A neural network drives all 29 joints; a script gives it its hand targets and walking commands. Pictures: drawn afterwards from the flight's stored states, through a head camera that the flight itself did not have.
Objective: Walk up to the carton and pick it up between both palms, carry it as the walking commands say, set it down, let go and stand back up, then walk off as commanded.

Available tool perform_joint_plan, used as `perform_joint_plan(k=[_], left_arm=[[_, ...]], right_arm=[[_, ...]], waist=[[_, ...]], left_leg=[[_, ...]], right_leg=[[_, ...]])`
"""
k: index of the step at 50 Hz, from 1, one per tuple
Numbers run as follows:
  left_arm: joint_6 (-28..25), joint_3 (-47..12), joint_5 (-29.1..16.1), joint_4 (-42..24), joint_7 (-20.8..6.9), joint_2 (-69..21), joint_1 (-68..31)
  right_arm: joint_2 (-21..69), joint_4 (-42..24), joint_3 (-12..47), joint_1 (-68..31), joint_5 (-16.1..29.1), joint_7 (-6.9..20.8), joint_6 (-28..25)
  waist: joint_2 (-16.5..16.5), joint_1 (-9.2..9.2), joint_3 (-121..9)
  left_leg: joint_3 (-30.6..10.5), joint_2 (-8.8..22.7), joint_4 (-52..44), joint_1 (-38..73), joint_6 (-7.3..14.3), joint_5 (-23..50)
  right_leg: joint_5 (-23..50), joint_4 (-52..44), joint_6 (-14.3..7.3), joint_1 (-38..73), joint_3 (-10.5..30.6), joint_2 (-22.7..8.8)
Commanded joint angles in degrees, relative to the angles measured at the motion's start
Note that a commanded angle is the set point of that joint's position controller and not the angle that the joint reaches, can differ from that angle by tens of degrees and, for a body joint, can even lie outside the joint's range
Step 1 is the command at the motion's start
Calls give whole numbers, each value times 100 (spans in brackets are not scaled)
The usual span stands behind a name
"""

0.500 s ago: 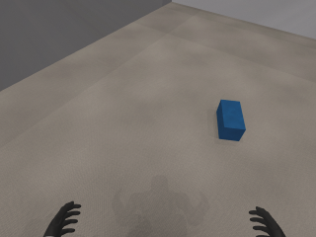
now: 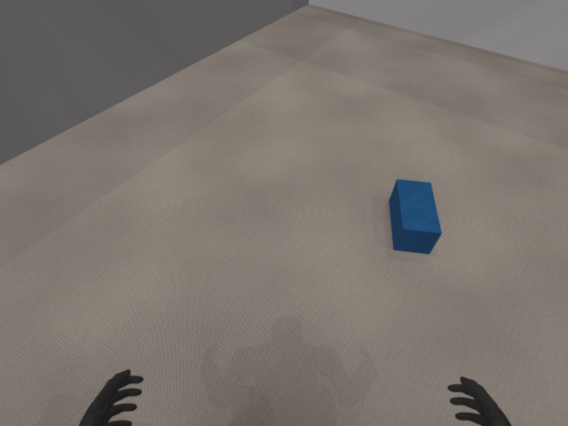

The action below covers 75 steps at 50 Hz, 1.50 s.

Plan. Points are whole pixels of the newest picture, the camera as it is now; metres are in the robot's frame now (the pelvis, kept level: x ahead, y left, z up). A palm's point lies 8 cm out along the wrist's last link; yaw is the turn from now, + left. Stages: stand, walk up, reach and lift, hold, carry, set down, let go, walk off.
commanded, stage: stand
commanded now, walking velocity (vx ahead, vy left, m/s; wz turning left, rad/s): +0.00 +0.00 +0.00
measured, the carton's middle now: (412, 215) +1.06 -0.59 -0.68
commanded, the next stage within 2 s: walk up in 0.64 s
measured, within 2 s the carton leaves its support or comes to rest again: neither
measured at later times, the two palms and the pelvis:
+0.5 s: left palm out of the picture +0.12 +0.26 -0.08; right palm out of the picture +0.11 -0.29 -0.08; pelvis -0.01 +0.00 +0.00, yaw +0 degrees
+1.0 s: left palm out of the picture +0.13 +0.22 -0.09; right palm out of the picture +0.03 -0.33 -0.08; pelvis -0.01 -0.03 +0.02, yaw -5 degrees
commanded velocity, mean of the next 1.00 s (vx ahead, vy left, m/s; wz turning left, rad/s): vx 0.09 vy -0.04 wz -0.08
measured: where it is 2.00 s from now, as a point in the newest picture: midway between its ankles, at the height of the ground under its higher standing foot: (336, 387)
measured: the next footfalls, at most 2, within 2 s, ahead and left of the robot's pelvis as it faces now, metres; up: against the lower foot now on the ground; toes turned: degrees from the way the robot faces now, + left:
right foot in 1.20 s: +0.12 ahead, -0.25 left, +0.00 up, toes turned -10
left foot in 1.76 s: +0.46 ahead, -0.05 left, +0.00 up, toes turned -16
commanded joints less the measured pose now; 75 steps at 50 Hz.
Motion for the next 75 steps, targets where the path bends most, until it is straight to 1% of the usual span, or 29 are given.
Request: perform_joint_plan(k=[1,11,13,14,23,24,26,34,41,42,43,44,45,46,47,50,52,55,58,59,60,61,62,63,65,66,68,70,75], left_arm=[[-145,455,167,-18,77,1480,-336],[-144,395,113,87,80,1368,-272],[-121,440,197,152,109,1459,-411],[-117,383,129,69,84,1349,-407],[-81,411,146,254,58,1373,-445],[-80,381,153,253,47,1260,-372],[-111,440,131,281,68,1452,-373],[-85,408,156,407,63,1350,-424],[-103,402,138,482,62,1384,-575],[201,318,101,313,-172,972,-34],[457,251,173,62,-414,791,-853],[522,254,207,-273,-497,574,-1416],[505,279,288,-206,-519,624,-1498],[478,289,322,-13,-513,692,-1180],[447,322,276,-10,-521,664,-865],[441,307,186,106,-636,487,-631],[455,288,96,81,-669,390,-640],[326,197,21,261,-558,400,68],[231,288,83,707,-392,568,948],[163,368,140,1147,-307,752,1882],[64,504,272,1347,-216,1258,2684],[13,534,327,1263,-131,1733,2565],[47,494,188,1105,-91,1703,2185],[15,449,173,892,-78,1502,1581],[-110,328,142,847,-80,815,1146],[-128,296,152,933,-78,690,1248],[-160,237,158,1092,-37,429,1710],[-175,197,139,1064,-5,405,1955],[-110,235,130,1053,73,604,2527]], right_arm=[[-1103,-206,-267,-422,86,-12,-166],[-1099,-60,-258,-416,79,-14,-205],[-1096,-24,-285,-384,70,-36,-157],[-1161,-41,-280,-441,79,-50,-161],[-1064,135,-227,-463,44,-1,-205],[-1148,69,-253,-559,62,-36,-212],[-986,142,-210,-487,54,-27,-202],[-1075,270,-199,-501,60,-46,-159],[-1148,387,-228,-540,73,-38,-192],[-830,272,-204,451,36,12,29],[-1262,419,-349,682,14,-158,220],[-1581,565,-442,1295,-68,-274,226],[-1475,577,-413,1263,11,-337,195],[-1265,658,-393,1332,40,-344,119],[-1130,756,-365,1384,43,-339,25],[-920,799,-323,1296,12,-254,-97],[-808,779,-269,1103,0,-174,-79],[-948,613,-296,171,-67,15,-53],[-992,602,-392,-76,-115,79,-12],[-804,666,-374,-117,-179,76,13],[-345,342,-244,-271,-188,118,-3],[109,-104,-98,-318,-173,153,-21],[199,-201,-107,-615,-224,179,-72],[102,-79,-113,-395,-245,175,-113],[-115,294,-184,-156,-179,159,-166],[-132,378,-139,-153,-153,182,-129],[9,298,-115,-290,-151,191,-31],[13,157,-121,-508,-158,195,32],[75,-171,-106,-1437,-74,254,60]], waist=[[26,-7,-346],[163,38,-345],[-268,-47,-232],[6,-1,-229],[186,8,-94],[-90,47,-177],[191,40,-226],[-134,39,-94],[-17,-12,-25],[-266,-41,-277],[658,-494,642],[1713,-772,776],[1021,-712,671],[416,-555,335],[398,-530,-45],[837,-443,-88],[1181,-352,266],[1814,144,-128],[942,586,-544],[-119,998,-918],[-1920,1322,-375],[-3113,976,297],[-2439,903,552],[-1416,460,761],[-524,139,605],[-838,105,483],[-1364,209,409],[-1069,241,467],[-1315,675,480]], left_leg=[[-572,405,-589,282,379,1609],[-648,452,-671,330,399,1682],[-665,431,-733,225,364,1556],[-669,457,-732,273,406,1565],[-841,523,-994,86,406,933],[-863,504,-962,-6,434,998],[-690,460,-923,124,408,1242],[-807,475,-985,106,394,933],[-805,498,-1017,146,392,1261],[-1304,996,-1379,-40,519,-1879],[-2298,1986,-2564,1323,610,-3409],[-3542,3176,-3464,2003,803,-3567],[-3348,3171,-3216,2220,837,-2869],[-2818,2965,-2965,2069,593,-2009],[-2376,2735,-2871,2262,489,-1657],[-760,2058,-2661,2344,182,21],[-376,1860,-2782,1564,164,-149],[412,1579,-2834,857,145,-1063],[767,1555,-1315,797,214,-1142],[1105,1171,687,327,155,-743],[643,621,2417,-1373,54,-1691],[109,102,3593,-2788,-30,-1906],[-344,231,4025,-3137,46,-1338],[-465,379,3942,-2746,-27,-675],[-342,692,3432,-2256,-170,333],[-222,646,3117,-1955,-211,346],[-4,467,3032,-1866,-216,281],[71,441,2892,-1992,-280,396],[262,382,2273,-2613,-424,396]], right_leg=[[1697,-734,-462,180,514,-533],[1727,-745,-414,228,481,-490],[1555,-900,-438,227,527,-525],[1555,-862,-441,174,563,-497],[981,-911,-400,122,490,-405],[1060,-889,-392,291,467,-434],[1214,-925,-410,239,577,-514],[935,-1072,-412,176,639,-488],[1192,-1093,-398,135,607,-521],[-1827,-1113,-442,-121,591,-563],[-2287,-132,-310,-2944,668,-102],[-1066,1936,10,-3956,117,-128],[-650,2249,-11,-3815,428,-459],[-276,2436,38,-3269,386,-556],[-11,2604,69,-3096,381,-566],[556,2574,228,-2939,95,-469],[647,2172,305,-2579,42,-433],[217,369,170,-830,-232,-497],[255,-424,213,292,-1071,-206],[-272,-777,164,1355,-852,17],[-1441,-1849,-94,1922,1403,-804],[-2293,-2918,-238,1611,4071,-1607],[-2876,-3772,-394,1162,5128,-1863],[-2934,-3710,-598,531,5075,-1789],[-327,-2857,-631,851,3351,-1249],[914,-2614,-490,911,2705,-1031],[2546,-2330,-259,1206,2118,-851],[3103,-2263,-406,1319,2116,-938],[3559,-2170,-690,2155,2165,-1057]])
